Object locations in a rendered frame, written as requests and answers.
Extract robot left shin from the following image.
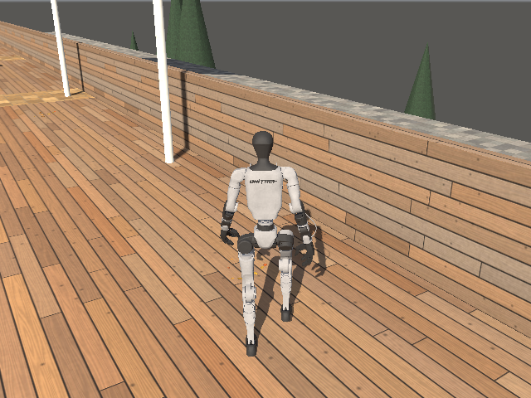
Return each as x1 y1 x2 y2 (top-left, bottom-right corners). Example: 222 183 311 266
242 287 256 345

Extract left robot hand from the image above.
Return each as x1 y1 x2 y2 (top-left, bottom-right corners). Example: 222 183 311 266
220 228 240 245

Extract left robot upper arm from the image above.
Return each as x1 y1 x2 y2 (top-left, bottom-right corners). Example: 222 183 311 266
225 167 246 212

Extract robot right foot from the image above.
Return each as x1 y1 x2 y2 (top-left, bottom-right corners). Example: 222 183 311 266
280 303 292 322

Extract right robot hand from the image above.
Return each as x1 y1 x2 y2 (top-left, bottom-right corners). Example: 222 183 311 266
295 242 314 266

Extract left robot forearm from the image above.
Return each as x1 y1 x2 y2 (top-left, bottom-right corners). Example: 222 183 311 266
221 200 235 231

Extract right robot forearm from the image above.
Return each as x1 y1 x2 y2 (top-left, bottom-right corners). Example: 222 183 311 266
295 201 312 244

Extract right robot upper arm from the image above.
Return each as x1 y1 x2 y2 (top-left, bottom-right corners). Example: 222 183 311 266
281 167 302 214

